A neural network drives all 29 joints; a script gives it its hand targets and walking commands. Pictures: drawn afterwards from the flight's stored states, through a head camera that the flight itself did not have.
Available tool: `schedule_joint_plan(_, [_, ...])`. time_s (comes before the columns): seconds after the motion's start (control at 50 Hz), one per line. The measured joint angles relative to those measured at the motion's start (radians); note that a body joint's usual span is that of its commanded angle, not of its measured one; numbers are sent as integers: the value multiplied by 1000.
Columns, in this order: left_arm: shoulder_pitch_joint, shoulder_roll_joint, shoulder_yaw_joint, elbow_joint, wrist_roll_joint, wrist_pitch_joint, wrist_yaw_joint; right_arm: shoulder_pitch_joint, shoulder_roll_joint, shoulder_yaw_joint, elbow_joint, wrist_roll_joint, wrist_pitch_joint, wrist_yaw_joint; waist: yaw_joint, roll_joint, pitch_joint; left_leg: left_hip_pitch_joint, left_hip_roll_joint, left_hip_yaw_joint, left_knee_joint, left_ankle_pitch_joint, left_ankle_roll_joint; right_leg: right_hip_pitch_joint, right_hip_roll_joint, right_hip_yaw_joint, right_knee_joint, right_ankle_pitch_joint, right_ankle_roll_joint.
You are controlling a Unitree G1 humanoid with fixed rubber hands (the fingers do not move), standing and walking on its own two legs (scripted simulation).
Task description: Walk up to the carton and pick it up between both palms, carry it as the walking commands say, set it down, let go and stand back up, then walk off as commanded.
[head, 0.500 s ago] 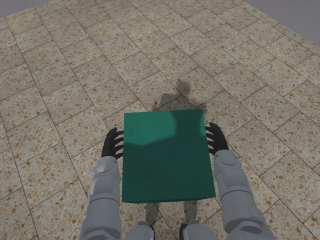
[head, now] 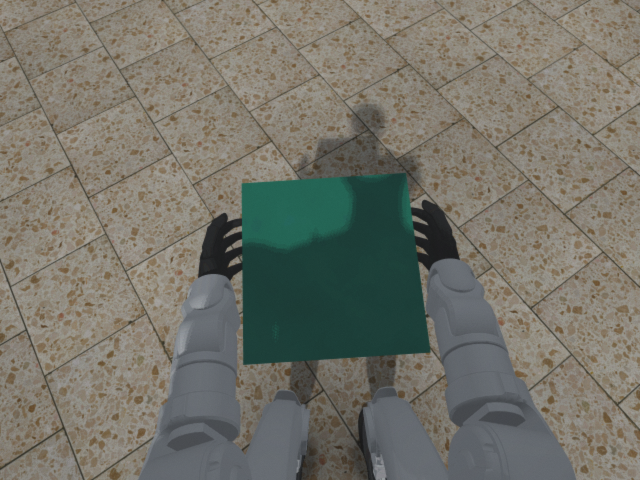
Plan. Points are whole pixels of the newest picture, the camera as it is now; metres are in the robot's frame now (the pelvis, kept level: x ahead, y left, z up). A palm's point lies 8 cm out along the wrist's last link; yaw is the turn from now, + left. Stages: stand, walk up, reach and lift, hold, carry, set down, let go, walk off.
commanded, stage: set down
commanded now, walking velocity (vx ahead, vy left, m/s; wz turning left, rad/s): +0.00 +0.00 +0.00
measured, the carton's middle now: (328, 281) +0.38 +0.01 -0.12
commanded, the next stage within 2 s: none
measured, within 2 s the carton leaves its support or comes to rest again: neither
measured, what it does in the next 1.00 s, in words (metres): lowers itself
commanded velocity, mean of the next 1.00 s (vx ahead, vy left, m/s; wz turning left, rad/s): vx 0.00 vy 0.00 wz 0.00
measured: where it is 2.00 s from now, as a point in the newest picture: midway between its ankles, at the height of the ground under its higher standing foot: (334, 470)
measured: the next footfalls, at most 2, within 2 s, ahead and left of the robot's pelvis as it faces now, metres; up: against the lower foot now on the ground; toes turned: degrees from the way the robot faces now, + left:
none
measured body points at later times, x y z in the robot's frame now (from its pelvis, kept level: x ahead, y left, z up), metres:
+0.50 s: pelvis -0.01 +0.00 -0.08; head +0.21 +0.00 +0.32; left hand +0.42 +0.16 -0.16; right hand +0.43 -0.13 -0.16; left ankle +0.06 +0.11 -0.63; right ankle +0.07 -0.11 -0.63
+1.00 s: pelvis -0.03 +0.00 -0.15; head +0.23 +0.00 +0.21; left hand +0.44 +0.17 -0.25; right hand +0.46 -0.13 -0.25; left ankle +0.06 +0.11 -0.63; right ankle +0.06 -0.11 -0.63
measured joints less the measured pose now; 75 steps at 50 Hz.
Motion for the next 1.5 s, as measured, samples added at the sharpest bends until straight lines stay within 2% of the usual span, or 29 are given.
schedule_joint_plan(0.5, [-162,78,-7,121,-76,-42,35,-163,-64,33,110,72,-32,-64,8,6,-30,-358,-27,-3,314,-91,-16,-360,34,5,314,-88,11])
schedule_joint_plan(1.04, [-369,133,21,158,-91,-2,55,-396,-136,19,188,90,-3,-71,12,-3,31,-676,-56,-4,586,-128,-39,-680,68,1,583,-121,29])
schedule_joint_plan(1.5, [-520,183,33,177,-106,17,59,-556,-186,27,218,101,15,-82,16,-2,131,-875,-71,7,769,-149,-55,-882,89,-6,768,-138,42])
